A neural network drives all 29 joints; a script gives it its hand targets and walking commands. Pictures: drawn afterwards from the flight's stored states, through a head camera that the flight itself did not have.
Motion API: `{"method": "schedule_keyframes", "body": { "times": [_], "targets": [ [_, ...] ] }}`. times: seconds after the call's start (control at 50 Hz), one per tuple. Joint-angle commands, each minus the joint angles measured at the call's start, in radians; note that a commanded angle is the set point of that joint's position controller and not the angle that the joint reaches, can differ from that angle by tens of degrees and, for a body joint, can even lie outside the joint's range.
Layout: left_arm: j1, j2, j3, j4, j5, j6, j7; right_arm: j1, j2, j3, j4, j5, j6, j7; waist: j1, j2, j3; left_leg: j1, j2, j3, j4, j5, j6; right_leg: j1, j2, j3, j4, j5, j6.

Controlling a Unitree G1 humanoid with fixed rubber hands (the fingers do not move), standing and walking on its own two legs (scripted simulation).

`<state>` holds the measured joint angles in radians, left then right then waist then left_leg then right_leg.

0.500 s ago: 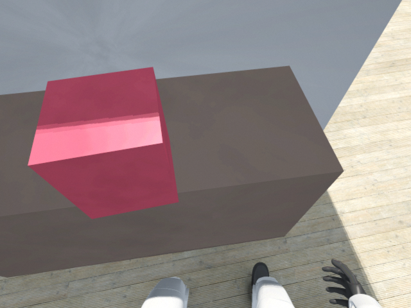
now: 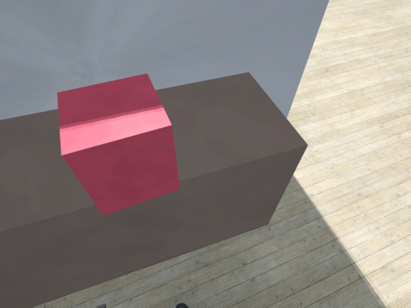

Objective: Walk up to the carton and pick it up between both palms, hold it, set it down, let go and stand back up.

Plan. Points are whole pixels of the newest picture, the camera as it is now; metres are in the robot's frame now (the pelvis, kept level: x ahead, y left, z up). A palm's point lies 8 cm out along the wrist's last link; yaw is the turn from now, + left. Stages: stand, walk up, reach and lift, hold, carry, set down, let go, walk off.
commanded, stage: walk up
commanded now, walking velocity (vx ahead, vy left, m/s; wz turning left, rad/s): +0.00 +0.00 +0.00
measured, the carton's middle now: (124, 145) +0.48 +0.21 -0.01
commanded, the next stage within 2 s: none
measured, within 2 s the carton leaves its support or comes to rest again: neither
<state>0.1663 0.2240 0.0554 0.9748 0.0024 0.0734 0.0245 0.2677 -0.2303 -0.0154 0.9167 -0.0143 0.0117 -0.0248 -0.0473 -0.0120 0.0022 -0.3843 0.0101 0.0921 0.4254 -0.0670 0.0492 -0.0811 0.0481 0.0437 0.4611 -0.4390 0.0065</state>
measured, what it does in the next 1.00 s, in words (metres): steps on the spot: right foot, then left foot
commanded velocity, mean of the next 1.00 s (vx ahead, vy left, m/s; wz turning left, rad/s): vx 0.08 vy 0.02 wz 0.06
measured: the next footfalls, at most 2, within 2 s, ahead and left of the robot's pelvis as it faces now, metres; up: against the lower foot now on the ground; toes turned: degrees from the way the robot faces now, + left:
right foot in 0.02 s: -0.05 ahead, -0.10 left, +0.00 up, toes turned +3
left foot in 0.24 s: +0.03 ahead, +0.13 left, +0.00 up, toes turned +4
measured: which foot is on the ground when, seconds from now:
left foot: down 0.00-0.02, up 0.04-0.22, down 0.24-0.90, up 0.92-1.00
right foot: up 0.00-0.00, down 0.02-0.40, up 0.42-0.56, down 0.58-1.00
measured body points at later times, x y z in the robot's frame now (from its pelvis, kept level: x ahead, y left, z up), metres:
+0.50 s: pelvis -0.01 +0.02 +0.00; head +0.00 +0.02 +0.45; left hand -0.01 +0.24 -0.16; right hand -0.06 -0.22 -0.15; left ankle -0.01 +0.13 -0.73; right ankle -0.05 -0.10 -0.72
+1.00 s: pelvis +0.02 +0.00 +0.00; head +0.04 +0.00 +0.45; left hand +0.01 +0.24 -0.15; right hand +0.04 -0.24 -0.15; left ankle -0.01 +0.11 -0.69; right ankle +0.00 -0.09 -0.73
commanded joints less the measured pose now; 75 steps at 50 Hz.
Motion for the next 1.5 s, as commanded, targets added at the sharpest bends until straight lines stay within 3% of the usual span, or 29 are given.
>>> {"method": "schedule_keyframes", "body": {
  "times": [0.0, 0.02, 0.06, 0.1, 0.18, 0.22, 0.26, 0.3, 0.38, 0.42, 0.5, 0.54, 0.58, 0.62, 0.86, 0.88, 0.9, 0.94, 1.04, 1.08, 1.12, 1.24, 1.28, 1.3, 1.32, 1.36, 1.38, 1.42, 1.48],
  "targets": [
    [0.194, 0.168, 0.024, 0.043, -0.003, -0.038, 0.011, 0.131, -0.125, -0.039, 0.018, 0.023, -0.002, 0.012, 0.026, -0.098, -0.055, 0.063, 0.077, -0.154, -0.020, -0.212, -0.036, 0.121, -0.224, 0.245, -0.385, 0.131, -0.091],
    [0.102, 0.161, 0.010, 0.025, -0.004, -0.043, 0.009, 0.140, -0.103, -0.039, 0.030, 0.026, 0.001, 0.019, -0.006, -0.214, 0.002, 0.026, 0.034, -0.081, 0.091, -0.275, -0.060, -0.005, -0.313, 0.321, -0.396, 0.014, -0.118],
    [-0.061, 0.059, -0.020, 0.003, 0.010, -0.058, 0.000, 0.049, -0.109, -0.034, 0.017, 0.012, 0.008, 0.030, -0.017, -0.247, 0.160, 0.181, 0.062, -0.102, 0.190, -0.196, -0.033, -0.353, -0.265, 0.183, -0.394, -0.104, -0.143],
    [-0.077, 0.038, -0.030, -0.004, 0.016, -0.074, 0.012, 0.076, -0.071, -0.029, 0.058, -0.005, 0.011, 0.037, -0.027, -0.152, 0.208, 0.051, 0.022, -0.092, 0.243, -0.188, -0.030, -0.196, -0.197, 0.070, -0.342, 0.149, -0.109],
    [0.148, 0.026, -0.044, 0.078, 0.001, -0.093, 0.013, 0.049, -0.012, -0.007, 0.064, -0.007, -0.010, 0.013, 0.053, -0.112, 0.202, 0.083, 0.050, -0.066, 0.116, -0.204, -0.047, -0.145, -0.214, 0.121, -0.218, 0.495, -0.114],
    [0.176, 0.048, -0.039, 0.101, 0.006, -0.091, 0.019, 0.106, -0.014, -0.002, 0.085, -0.001, -0.027, 0.005, 0.031, -0.094, 0.136, 0.162, 0.068, -0.080, -0.042, -0.095, -0.052, -0.080, -0.205, 0.101, -0.155, 0.586, -0.102],
    [0.240, 0.104, -0.010, 0.103, 0.008, -0.092, 0.011, 0.196, -0.102, -0.026, 0.105, -0.007, -0.037, 0.007, 0.040, -0.105, -0.025, 0.266, 0.090, -0.108, 0.043, -0.431, -0.037, -0.080, -0.158, 0.104, -0.123, -0.156, -0.100],
    [0.198, 0.068, -0.015, 0.097, 0.003, -0.085, 0.003, 0.147, -0.124, -0.042, 0.102, -0.010, -0.022, 0.018, 0.036, 0.049, 0.097, 0.216, 0.109, -0.172, 0.004, -0.634, -0.027, -0.270, -0.111, 0.081, -0.129, -0.319, -0.082],
    [0.084, -0.014, -0.025, 0.050, 0.017, -0.107, -0.017, 0.303, -0.082, -0.036, 0.152, -0.009, -0.031, 0.009, -0.044, 0.264, 0.205, 0.263, 0.287, -0.442, -0.213, -0.646, 0.085, -0.429, -0.070, -0.085, 0.188, 0.003, -0.029],
    [0.092, -0.027, -0.024, 0.047, 0.026, -0.123, -0.022, 0.320, -0.102, -0.047, 0.162, -0.001, -0.034, 0.001, -0.041, 0.273, 0.140, 0.290, 0.352, -0.526, -0.239, -0.499, 0.136, -0.418, -0.084, -0.132, 0.278, -0.005, -0.017],
    [0.197, -0.090, -0.038, 0.095, 0.021, -0.116, -0.024, 0.132, -0.081, -0.034, 0.120, -0.003, -0.040, 0.003, 0.067, 0.126, 0.139, 0.022, 0.261, -0.304, -0.198, -0.319, 0.074, -0.142, -0.094, -0.142, 0.128, 0.044, -0.008],
    [0.252, -0.101, -0.049, 0.125, 0.006, -0.121, -0.009, 0.057, -0.013, -0.007, 0.121, 0.015, -0.041, -0.004, 0.117, 0.055, 0.125, 0.036, 0.130, -0.140, -0.034, 0.274, 0.011, 0.001, -0.129, -0.062, -0.098, 0.458, -0.009],
    [0.258, 0.002, -0.030, 0.127, -0.003, -0.129, 0.007, 0.152, 0.015, 0.005, 0.144, 0.029, -0.049, -0.004, 0.070, -0.081, -0.026, 0.095, 0.085, -0.067, 0.057, 0.165, -0.035, 0.111, -0.228, 0.006, -0.051, 0.875, -0.029],
    [0.184, 0.016, -0.040, 0.109, 0.005, -0.113, 0.008, 0.217, 0.044, 0.012, 0.171, 0.023, -0.026, -0.008, 0.030, -0.158, -0.017, 0.182, 0.072, -0.034, 0.014, -0.185, -0.042, 0.009, -0.278, 0.015, -0.078, 0.774, -0.077],
    [0.172, -0.001, -0.029, 0.126, -0.003, -0.097, 0.022, 0.140, 0.038, 0.020, 0.199, 0.016, -0.017, -0.021, 0.049, 0.046, 0.072, 0.231, 0.111, -0.086, -0.022, 0.075, -0.064, -0.035, -0.175, -0.035, -0.104, 0.558, -0.059],
    [0.217, 0.158, 0.026, 0.080, 0.014, -0.097, 0.030, 0.110, -0.042, -0.019, 0.168, 0.006, -0.002, -0.013, 0.116, 0.054, 0.030, -0.062, 0.030, -0.007, 0.200, -0.262, -0.068, 0.184, -0.275, 0.019, -0.104, 0.102, -0.071],
    [0.307, 0.250, 0.053, 0.103, 0.023, -0.085, 0.046, -0.022, -0.066, -0.034, 0.101, -0.004, 0.019, 0.002, 0.179, -0.034, 0.076, -0.348, 0.016, 0.022, 0.439, -0.499, -0.088, 0.271, -0.492, 0.278, -0.246, -0.122, -0.143],
    [0.295, 0.234, 0.051, 0.103, 0.028, -0.071, 0.066, -0.107, -0.070, -0.053, 0.029, -0.023, 0.044, 0.022, 0.150, -0.009, 0.194, -0.394, 0.102, -0.050, 0.626, -0.442, -0.107, 0.069, -0.634, 0.317, -0.269, 0.083, -0.175],
    [0.245, 0.140, 0.042, 0.099, 0.024, -0.087, 0.075, -0.001, 0.006, -0.066, -0.007, -0.019, 0.054, 0.059, 0.053, -0.088, 0.083, -0.281, 0.080, -0.148, 0.824, -0.289, -0.106, -0.013, -0.507, -0.044, -0.133, 0.693, -0.104],
    [0.209, 0.134, 0.041, 0.081, 0.029, -0.090, 0.057, -0.017, 0.008, -0.062, -0.040, -0.013, 0.060, 0.072, 0.043, -0.193, 0.037, -0.262, 0.080, -0.124, 0.783, -0.204, -0.103, -0.030, -0.448, -0.133, -0.132, 0.555, -0.081],
    [0.157, 0.103, 0.034, 0.054, 0.037, -0.088, 0.029, -0.075, -0.004, -0.062, -0.075, 0.004, 0.052, 0.082, 0.053, -0.246, 0.065, -0.249, 0.103, -0.085, 0.676, -0.122, -0.114, -0.122, -0.392, -0.170, -0.216, 0.115, -0.044],
    [0.152, 0.192, 0.048, 0.035, 0.049, -0.119, -0.016, -0.066, -0.063, -0.062, -0.065, -0.001, 0.018, 0.071, 0.079, -0.251, 0.101, 0.053, 0.063, 0.093, 0.271, -0.209, -0.096, -0.249, -0.370, -0.254, -0.188, -0.055, -0.043],
    [0.215, 0.196, 0.049, 0.058, 0.053, -0.110, -0.020, 0.056, -0.094, -0.072, -0.013, -0.018, -0.005, 0.056, 0.038, -0.070, 0.041, 0.227, 0.021, 0.104, 0.145, -0.212, -0.082, -0.227, -0.324, -0.306, 0.087, 0.062, -0.024],
    [0.261, 0.155, 0.037, 0.067, 0.053, -0.109, -0.025, 0.159, -0.147, -0.084, 0.014, -0.026, -0.033, 0.044, -0.008, 0.131, -0.005, 0.329, 0.089, -0.012, 0.015, -0.072, -0.084, -0.259, -0.276, -0.321, 0.314, 0.153, 0.019],
    [0.319, 0.049, 0.007, 0.047, 0.040, -0.109, -0.029, 0.260, -0.257, -0.100, 0.022, -0.026, -0.055, 0.036, -0.027, 0.532, -0.069, 0.461, 0.368, -0.400, -0.084, 0.164, -0.028, -0.450, -0.183, -0.288, 0.598, -0.243, 0.067],
    [0.285, 0.043, 0.008, 0.046, -0.006, -0.071, -0.007, 0.200, -0.301, -0.105, 0.009, 0.004, -0.060, 0.015, -0.004, 0.519, -0.052, 0.299, 0.475, -0.552, -0.140, 0.593, 0.106, -0.449, -0.148, -0.122, 0.712, -0.231, 0.063],
    [0.197, 0.097, 0.020, 0.051, -0.009, -0.055, -0.005, 0.156, -0.231, -0.086, -0.002, 0.010, -0.061, 0.019, -0.021, 0.338, -0.019, 0.230, 0.424, -0.461, -0.118, 0.705, 0.065, -0.407, -0.176, -0.075, 0.742, -0.184, 0.057],
    [0.208, 0.075, 0.018, 0.087, 0.007, -0.031, -0.017, 0.136, -0.173, -0.061, -0.015, 0.000, -0.057, 0.009, 0.020, 0.155, 0.004, 0.243, 0.358, -0.298, -0.043, 0.778, -0.066, -0.364, -0.161, -0.019, 0.729, -0.029, 0.038],
    [0.240, 0.058, 0.018, 0.091, 0.016, -0.005, -0.019, 0.109, -0.137, -0.055, -0.016, 0.008, -0.055, -0.007, 0.059, 0.177, -0.039, 0.317, 0.318, -0.244, -0.034, 0.731, -0.128, -0.369, -0.141, -0.003, 0.693, 0.122, 0.030]
  ]
}}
